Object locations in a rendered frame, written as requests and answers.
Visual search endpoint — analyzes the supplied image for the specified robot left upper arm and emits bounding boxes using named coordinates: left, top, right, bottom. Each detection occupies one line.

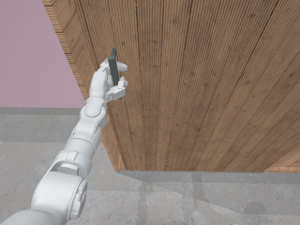
left=0, top=171, right=88, bottom=225

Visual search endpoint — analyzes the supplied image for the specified handle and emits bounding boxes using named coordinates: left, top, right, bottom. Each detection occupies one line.
left=108, top=48, right=122, bottom=99

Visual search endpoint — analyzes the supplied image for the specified wardrobe door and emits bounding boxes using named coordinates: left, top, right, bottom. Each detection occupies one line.
left=73, top=0, right=300, bottom=173
left=271, top=144, right=300, bottom=168

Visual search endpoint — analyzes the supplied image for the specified robot left forearm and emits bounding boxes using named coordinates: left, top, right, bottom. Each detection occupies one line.
left=31, top=97, right=107, bottom=207

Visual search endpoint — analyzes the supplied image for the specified left robot hand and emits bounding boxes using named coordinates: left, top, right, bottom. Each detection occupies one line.
left=89, top=58, right=128, bottom=103

